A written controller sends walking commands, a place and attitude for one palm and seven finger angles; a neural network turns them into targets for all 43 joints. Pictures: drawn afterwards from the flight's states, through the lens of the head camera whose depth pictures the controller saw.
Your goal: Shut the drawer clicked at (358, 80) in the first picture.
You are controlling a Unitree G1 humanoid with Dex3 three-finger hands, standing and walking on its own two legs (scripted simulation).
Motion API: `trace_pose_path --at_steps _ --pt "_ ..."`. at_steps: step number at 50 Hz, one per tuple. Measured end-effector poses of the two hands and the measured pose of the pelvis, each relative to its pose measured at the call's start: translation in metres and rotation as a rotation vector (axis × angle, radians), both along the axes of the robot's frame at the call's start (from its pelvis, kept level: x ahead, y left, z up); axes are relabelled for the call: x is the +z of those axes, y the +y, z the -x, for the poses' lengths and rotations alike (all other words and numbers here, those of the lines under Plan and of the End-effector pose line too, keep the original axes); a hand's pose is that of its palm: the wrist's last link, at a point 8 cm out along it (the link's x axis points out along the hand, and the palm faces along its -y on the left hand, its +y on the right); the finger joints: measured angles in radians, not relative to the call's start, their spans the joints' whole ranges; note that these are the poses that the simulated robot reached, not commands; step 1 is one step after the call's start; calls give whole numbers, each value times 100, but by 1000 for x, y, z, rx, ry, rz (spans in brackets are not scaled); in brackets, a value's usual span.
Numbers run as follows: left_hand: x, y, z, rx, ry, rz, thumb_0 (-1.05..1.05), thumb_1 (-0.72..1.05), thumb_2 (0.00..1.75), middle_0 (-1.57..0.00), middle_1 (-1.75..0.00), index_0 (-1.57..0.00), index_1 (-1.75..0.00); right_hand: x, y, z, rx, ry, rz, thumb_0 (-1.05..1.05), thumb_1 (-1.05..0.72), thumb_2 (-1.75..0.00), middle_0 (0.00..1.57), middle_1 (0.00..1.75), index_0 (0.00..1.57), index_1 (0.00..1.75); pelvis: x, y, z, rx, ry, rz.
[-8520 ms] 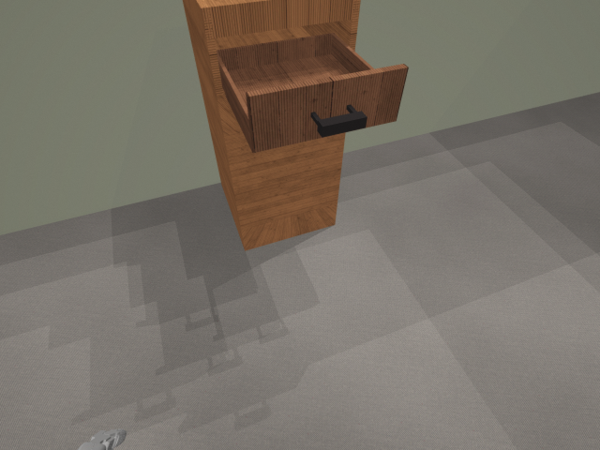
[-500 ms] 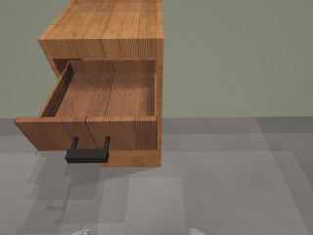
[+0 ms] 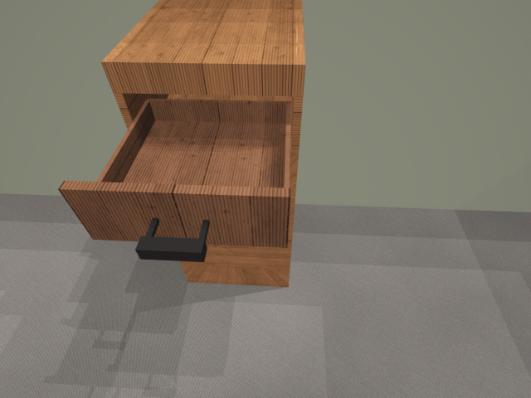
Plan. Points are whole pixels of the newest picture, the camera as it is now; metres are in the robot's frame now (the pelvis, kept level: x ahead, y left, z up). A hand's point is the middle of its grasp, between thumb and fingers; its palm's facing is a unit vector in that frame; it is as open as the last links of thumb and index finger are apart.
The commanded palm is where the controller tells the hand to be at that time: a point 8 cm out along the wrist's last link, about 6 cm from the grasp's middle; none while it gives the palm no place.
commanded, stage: come to a stop and stand still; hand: left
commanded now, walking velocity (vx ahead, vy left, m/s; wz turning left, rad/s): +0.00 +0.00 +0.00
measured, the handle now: (176, 236) +0.35 +0.18 +0.04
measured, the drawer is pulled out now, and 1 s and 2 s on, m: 0.30 0.30 0.30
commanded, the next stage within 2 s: look again from close up in 0.94 s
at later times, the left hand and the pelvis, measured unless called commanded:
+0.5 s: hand out of the picture -0.05 +0.23 -0.16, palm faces +0.04 -0.98 -0.19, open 7.4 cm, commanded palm none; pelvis -0.08 +0.06 +0.01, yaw +0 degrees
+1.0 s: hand out of the picture -0.13 +0.20 -0.17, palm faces +0.00 -0.99 -0.13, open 7.4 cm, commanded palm none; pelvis -0.11 +0.06 +0.01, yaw -1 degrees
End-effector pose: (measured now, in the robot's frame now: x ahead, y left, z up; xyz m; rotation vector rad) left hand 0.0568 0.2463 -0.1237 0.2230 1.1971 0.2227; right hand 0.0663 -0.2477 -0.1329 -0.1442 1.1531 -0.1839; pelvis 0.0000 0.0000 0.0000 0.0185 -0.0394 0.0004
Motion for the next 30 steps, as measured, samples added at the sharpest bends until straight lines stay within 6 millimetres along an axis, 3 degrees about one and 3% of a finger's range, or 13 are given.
trace_pose_path --at_steps 4,8,13,17,25,30 --pt "0 23 27 22 14 -1 0 90 89 -21 -30 -20 -30 5 22 6 18 -70 -1 0 -91 -90 19 30 20 30 0 17 13 -21 -41 -6" --pt "7 35 56 22 34 -11 0 90 89 -20 -30 -20 -30 2 45 16 40 -79 -47 1 -91 -90 19 30 20 30 2 27 26 -23 -41 -4" --pt "8 34 99 29 84 -13 0 90 89 -20 -30 -20 -30 -12 62 34 54 -43 -86 0 -92 -90 20 30 20 30 0 35 48 -24 -25 -14" --pt "9 30 124 34 139 24 0 90 89 -20 -30 -20 -30 -10 64 66 42 26 -76 0 -94 -90 20 30 20 30 6 43 61 5 -11 1" --pt "-7 33 118 12 113 102 0 90 89 -20 -30 -20 -30 -1 72 166 -25 235 -20 0 -92 -90 20 30 20 30 8 57 77 0 -12 26" --pt "-3 38 124 15 103 96 0 91 89 -20 -30 -20 -30 -2 81 191 -37 300 -32 1 -92 -90 20 30 20 30 11 62 86 0 11 26"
